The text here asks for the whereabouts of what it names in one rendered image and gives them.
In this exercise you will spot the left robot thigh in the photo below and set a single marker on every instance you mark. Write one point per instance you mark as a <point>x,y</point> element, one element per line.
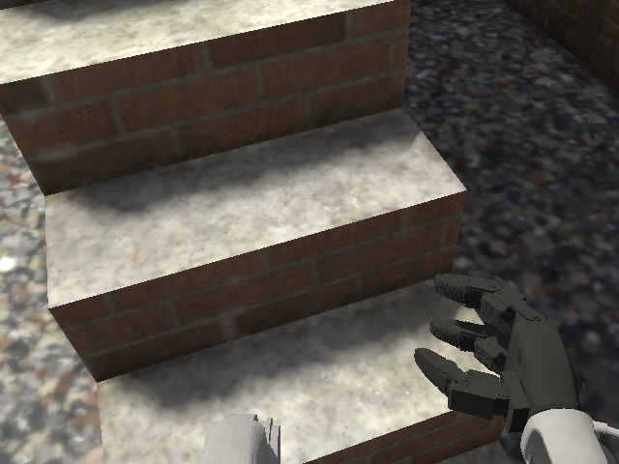
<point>242,439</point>

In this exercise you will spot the right robot hand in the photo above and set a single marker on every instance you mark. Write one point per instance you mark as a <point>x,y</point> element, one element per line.
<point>535,370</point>

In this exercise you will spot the left robot shin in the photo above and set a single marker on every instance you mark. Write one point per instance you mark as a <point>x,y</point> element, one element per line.
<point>211,425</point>

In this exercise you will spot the right robot forearm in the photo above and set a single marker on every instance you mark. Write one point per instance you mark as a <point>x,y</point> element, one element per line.
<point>563,436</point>

